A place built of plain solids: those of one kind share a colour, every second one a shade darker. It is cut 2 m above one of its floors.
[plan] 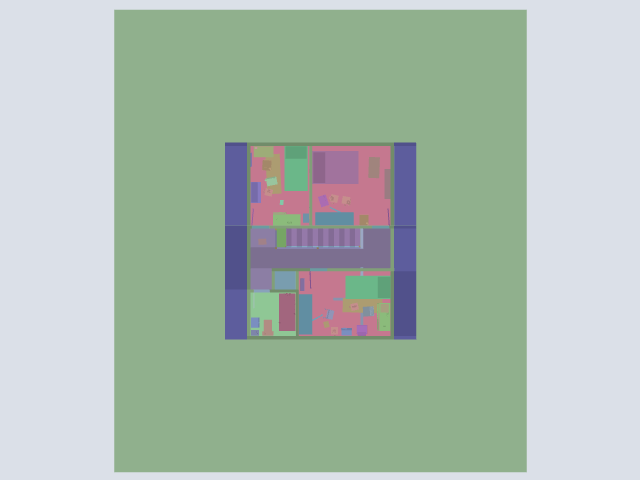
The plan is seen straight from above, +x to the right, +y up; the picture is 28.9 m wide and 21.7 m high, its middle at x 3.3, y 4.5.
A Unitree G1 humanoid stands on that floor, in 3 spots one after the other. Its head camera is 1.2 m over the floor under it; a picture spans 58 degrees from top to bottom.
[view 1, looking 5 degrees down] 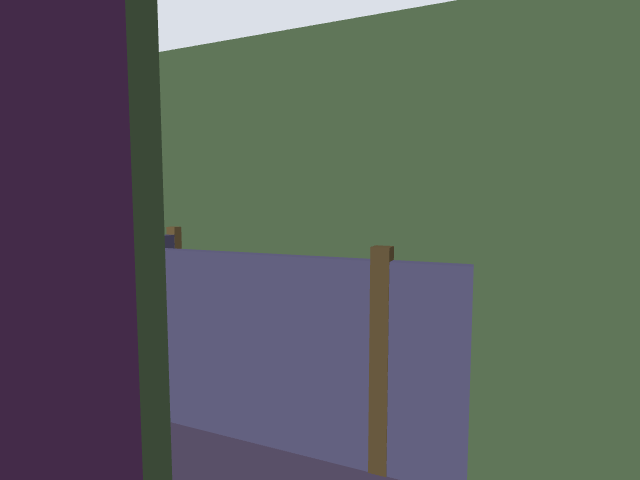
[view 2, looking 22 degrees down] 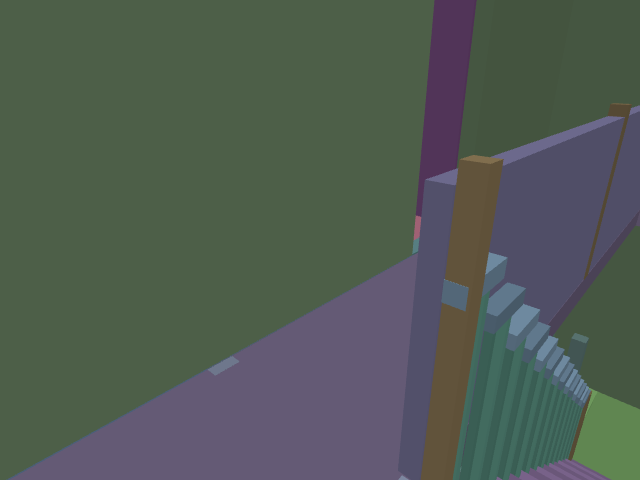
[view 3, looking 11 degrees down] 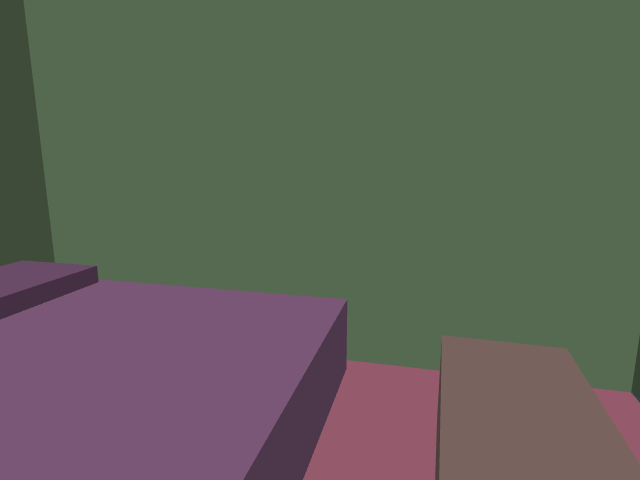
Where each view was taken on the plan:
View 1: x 3.67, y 2.33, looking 113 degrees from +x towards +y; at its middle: wall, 2.94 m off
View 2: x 6.03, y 4.59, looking -137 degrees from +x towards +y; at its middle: wall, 2.18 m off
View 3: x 5.42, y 6.38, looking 104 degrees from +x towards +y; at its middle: wall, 2.49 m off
